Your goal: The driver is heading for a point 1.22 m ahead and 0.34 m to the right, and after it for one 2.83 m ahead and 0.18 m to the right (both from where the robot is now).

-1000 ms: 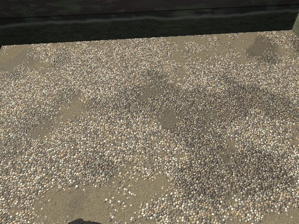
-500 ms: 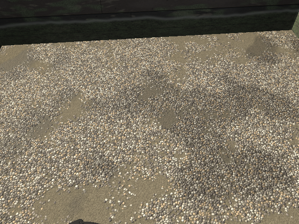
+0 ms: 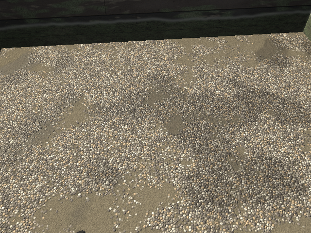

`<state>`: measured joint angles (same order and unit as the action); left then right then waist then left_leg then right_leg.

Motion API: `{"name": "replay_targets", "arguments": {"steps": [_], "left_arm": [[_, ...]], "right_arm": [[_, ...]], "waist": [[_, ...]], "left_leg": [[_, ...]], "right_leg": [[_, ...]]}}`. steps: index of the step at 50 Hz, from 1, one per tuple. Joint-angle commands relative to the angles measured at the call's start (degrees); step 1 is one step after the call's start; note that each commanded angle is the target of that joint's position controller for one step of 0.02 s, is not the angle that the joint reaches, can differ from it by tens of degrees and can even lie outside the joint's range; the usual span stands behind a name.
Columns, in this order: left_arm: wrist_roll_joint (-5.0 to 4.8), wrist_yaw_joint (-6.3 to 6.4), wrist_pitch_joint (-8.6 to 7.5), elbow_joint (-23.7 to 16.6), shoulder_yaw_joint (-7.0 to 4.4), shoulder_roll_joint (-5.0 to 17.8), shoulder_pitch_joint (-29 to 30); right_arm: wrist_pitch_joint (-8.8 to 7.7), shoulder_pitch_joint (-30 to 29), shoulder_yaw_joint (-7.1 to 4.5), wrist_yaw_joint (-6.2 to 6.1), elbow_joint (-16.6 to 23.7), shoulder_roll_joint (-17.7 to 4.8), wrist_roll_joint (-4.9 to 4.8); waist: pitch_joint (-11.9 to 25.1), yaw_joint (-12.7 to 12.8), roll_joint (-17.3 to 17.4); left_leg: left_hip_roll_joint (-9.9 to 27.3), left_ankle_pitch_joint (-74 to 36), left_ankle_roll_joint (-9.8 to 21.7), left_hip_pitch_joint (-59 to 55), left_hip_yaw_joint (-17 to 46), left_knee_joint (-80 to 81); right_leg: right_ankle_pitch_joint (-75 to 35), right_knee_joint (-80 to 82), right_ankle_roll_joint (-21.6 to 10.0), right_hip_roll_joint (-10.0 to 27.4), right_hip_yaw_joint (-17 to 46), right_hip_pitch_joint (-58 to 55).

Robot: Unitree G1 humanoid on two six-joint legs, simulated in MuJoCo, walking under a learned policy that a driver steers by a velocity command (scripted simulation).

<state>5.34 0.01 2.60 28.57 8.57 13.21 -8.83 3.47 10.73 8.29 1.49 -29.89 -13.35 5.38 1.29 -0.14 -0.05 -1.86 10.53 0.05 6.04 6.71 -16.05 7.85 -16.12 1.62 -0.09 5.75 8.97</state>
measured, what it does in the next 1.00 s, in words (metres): stands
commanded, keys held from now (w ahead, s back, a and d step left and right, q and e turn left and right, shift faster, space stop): no key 1.00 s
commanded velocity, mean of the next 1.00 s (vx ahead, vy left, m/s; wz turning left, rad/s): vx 0.10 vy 0.00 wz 0.00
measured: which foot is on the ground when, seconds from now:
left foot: down 0.00-1.00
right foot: down 0.00-1.00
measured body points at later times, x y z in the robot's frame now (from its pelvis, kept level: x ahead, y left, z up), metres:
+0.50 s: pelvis +0.01 +0.00 +0.00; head +0.01 +0.00 +0.45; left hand +0.11 +0.23 -0.12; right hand +0.06 -0.24 -0.13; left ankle -0.02 +0.13 -0.75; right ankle +0.01 -0.14 -0.75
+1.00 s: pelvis +0.01 -0.01 +0.00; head +0.01 -0.01 +0.45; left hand +0.07 +0.22 -0.13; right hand +0.01 -0.23 -0.14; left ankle -0.02 +0.13 -0.75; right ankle +0.01 -0.14 -0.75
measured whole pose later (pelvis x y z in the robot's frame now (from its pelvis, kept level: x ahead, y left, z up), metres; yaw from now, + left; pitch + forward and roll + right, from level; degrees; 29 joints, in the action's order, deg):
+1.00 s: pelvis +0.01 -0.01 +0.00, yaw +0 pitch +1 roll +0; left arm 1.1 1.1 3.4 41.1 3.1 11.3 -22.1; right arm 4.8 26.1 3.8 -1.2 -45.6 -10.8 1.6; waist 1.4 -0.2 -0.1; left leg -0.8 7.9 -0.5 2.3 6.9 -9.4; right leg 5.7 -11.0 0.8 -0.6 6.2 6.1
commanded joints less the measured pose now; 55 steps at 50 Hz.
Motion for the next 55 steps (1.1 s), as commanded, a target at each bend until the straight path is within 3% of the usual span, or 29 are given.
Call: {"name": "replay_targets", "arguments": {"steps": [1, 7, 15, 16, 18, 41, 42, 46, 55], "left_arm": [[-0.54, 0.1, -0.83, -3.9, -1.97, 5.1, 1.5], [-1.9, -0.01, -0.37, -0.8, -3.38, 5.4, -1.5], [-2.94, 0.13, -0.16, 2.8, -4.71, 4.9, -5.3], [-3.28, 0.66, -0.15, 3.7, -5.15, 5.6, -6.6], [-3.54, 1.15, -0.14, 4.4, -5.3, 5.2, -8.0], [-4.43, 1.75, 0.24, 9.1, -6.8, 3.8, -15.3], [-4.06, 1.42, 0.27, 8.7, -6.52, 2.8, -15.0], [-4.19, 1.13, 0.25, 9.4, -6.68, 3.2, -15.3], [-4.36, 1.29, 0.27, 10.2, -6.73, 2.8, -16.1]], "right_arm": [[-0.77, 0.4, -2.01, 0.0, 3.3, -5.3, -0.55], [-0.13, 3.8, -3.55, -0.21, 0.0, -5.7, -2.0], [0.59, 8.6, -4.87, -1.06, -4.0, -5.2, -3.02], [0.88, 9.5, -4.82, -1.52, -4.7, -4.6, -3.22], [0.93, 11.1, -5.07, -1.85, -6.0, -5.1, -3.4], [1.3, 19.0, -5.45, -2.91, -13.2, -2.4, -3.78], [1.06, 18.9, -5.71, -2.75, -13.3, -3.3, -3.77], [0.97, 19.4, -5.57, -2.8, -13.5, -2.3, -3.77], [0.84, 21.0, -5.61, -2.83, -14.6, -2.1, -3.83]], "waist": [[4.5, -0.2, -0.1], [1.1, 0.0, 0.0], [-0.2, -0.1, -0.1], [-1.1, -0.5, -2.1], [-0.4, -0.3, -0.4], [-3.2, -0.3, 0.2], [-2.6, 0.2, 2.1], [-3.9, -0.1, 0.0], [-4.2, 0.0, 0.1]], "left_leg": [[4.6, -11.3, 2.3, -1.3, 4.2, 2.3], [4.6, -8.9, 3.1, -1.3, 4.4, 4.7], [4.1, -9.9, 3.3, -2.5, 4.0, 5.9], [4.1, -12.0, 2.9, -1.4, 3.8, 6.4], [3.8, -13.3, 2.4, -1.8, 3.3, 6.6], [2.9, -10.5, 1.8, -1.0, 1.9, 8.4], [2.7, -8.9, 2.2, -2.2, 1.9, 7.9], [2.9, -7.8, 2.5, -1.8, 2.0, 8.0], [2.7, -7.8, 2.0, -1.3, 1.6, 7.8]], "right_leg": [[-10.3, 1.6, -2.3, 3.6, 3.5, -3.5], [-6.8, 3.5, -2.8, 3.5, 3.6, -2.7], [-6.2, 4.6, -3.2, 2.9, 3.0, -2.3], [-8.3, 4.8, -3.2, 2.6, 2.8, -3.1], [-9.7, 4.5, -3.5, 2.6, 2.8, -4.3], [-8.3, 6.4, -3.5, 1.2, 1.7, -3.2], [-6.4, 6.4, -3.5, 1.5, 1.7, -2.5], [-5.6, 6.9, -3.4, 1.1, 1.6, -1.2], [-6.7, 6.9, -3.6, 0.9, 1.6, -1.8]]}}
